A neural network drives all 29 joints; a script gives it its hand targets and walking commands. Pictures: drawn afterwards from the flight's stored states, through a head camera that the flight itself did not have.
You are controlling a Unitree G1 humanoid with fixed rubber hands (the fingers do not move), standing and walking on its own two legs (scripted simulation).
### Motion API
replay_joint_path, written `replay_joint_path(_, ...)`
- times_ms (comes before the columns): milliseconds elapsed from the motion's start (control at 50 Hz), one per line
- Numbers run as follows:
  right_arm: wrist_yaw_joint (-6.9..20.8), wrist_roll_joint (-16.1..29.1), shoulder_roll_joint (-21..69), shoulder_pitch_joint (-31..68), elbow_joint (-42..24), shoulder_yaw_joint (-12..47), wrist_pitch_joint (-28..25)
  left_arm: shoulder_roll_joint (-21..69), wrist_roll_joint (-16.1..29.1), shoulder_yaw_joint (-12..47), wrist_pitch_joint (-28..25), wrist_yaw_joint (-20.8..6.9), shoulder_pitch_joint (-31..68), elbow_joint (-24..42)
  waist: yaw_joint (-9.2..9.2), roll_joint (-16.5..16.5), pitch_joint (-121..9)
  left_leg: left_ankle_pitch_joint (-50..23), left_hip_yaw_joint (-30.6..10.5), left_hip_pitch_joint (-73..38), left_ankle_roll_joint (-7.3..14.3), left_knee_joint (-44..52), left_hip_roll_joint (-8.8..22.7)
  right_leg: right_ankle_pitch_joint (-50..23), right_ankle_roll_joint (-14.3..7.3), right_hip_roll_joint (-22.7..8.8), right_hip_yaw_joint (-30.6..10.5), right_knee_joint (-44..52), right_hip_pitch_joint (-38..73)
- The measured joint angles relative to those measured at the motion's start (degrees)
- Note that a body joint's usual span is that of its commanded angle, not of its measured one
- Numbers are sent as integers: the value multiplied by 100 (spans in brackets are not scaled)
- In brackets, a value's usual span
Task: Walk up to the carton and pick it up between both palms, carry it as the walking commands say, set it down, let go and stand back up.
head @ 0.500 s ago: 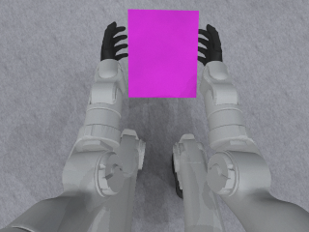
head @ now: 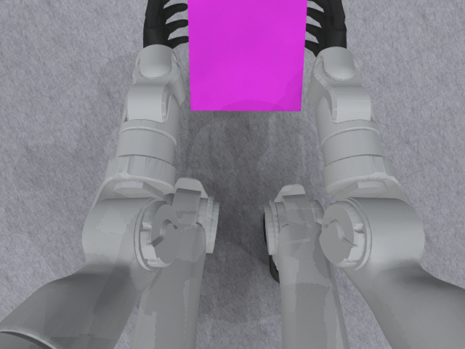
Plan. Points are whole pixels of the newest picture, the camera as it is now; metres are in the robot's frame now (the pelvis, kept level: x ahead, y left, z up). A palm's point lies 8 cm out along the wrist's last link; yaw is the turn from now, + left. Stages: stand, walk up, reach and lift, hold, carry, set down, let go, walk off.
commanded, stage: set down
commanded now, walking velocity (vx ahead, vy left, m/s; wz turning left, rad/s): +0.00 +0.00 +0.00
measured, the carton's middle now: (241, 55) +0.53 +0.02 -0.22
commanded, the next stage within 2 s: none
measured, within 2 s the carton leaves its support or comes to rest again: rests again in 1.48 s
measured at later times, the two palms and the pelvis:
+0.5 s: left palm (166, 44) +0.53 +0.14 -0.19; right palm (313, 50) +0.54 -0.09 -0.20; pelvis +0.00 +0.00 -0.04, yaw +0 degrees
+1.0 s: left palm (165, 46) +0.53 +0.15 -0.20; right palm (312, 50) +0.54 -0.09 -0.20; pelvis +0.00 +0.00 -0.05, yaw +0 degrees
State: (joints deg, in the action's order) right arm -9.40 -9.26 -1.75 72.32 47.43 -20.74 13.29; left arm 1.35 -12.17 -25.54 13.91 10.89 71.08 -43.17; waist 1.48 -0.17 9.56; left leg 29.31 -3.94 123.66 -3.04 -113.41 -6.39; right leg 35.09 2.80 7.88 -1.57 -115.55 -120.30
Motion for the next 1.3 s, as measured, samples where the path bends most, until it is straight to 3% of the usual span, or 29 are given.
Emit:
replay_joint_path(520,-273,359,-317,609,427,454,-52,-480,456,293,-73,22,627,-535,110,-78,534,206,56,555,-54,-839,20,198,11,104,31,-868,-583)
replay_joint_path(1300,243,-257,-191,817,557,-141,-167,-612,72,-221,-202,-483,816,-873,75,-60,702,282,144,518,-38,-957,55,259,21,157,-47,-1028,-585)
